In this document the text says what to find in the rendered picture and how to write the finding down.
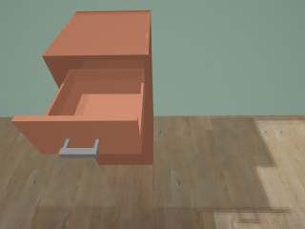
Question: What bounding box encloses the handle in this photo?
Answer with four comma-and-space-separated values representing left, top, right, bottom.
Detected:
58, 138, 100, 158

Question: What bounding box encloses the drawer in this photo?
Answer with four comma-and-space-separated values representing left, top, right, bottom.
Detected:
11, 69, 146, 155

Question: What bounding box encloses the cabinet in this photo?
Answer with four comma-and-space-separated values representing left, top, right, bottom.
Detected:
42, 10, 153, 165

